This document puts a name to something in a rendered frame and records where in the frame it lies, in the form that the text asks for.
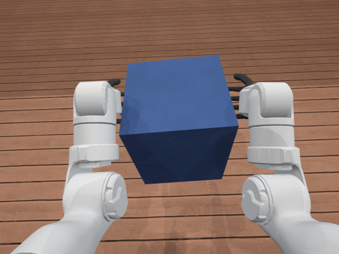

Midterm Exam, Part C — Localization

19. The robot left forearm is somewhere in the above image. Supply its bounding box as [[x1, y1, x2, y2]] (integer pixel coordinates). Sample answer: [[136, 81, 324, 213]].
[[63, 81, 122, 210]]

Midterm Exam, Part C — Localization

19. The carton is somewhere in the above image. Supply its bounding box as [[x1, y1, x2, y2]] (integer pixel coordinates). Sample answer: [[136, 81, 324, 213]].
[[119, 55, 239, 184]]

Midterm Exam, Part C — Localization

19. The right robot upper arm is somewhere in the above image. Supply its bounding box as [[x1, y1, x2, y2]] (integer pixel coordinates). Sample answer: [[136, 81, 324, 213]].
[[242, 174, 339, 254]]

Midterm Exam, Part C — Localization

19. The robot right hand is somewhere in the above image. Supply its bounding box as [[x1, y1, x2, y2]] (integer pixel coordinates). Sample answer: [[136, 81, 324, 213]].
[[228, 74, 254, 119]]

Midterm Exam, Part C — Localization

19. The robot left hand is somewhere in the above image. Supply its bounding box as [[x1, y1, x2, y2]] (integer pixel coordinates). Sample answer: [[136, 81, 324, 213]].
[[108, 78, 124, 124]]

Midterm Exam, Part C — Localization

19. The robot right forearm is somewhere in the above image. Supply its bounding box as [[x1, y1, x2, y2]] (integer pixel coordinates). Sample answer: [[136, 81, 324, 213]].
[[239, 82, 311, 210]]

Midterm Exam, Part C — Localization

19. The left robot upper arm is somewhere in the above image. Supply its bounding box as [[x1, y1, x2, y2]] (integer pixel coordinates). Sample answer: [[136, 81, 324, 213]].
[[10, 171, 128, 254]]

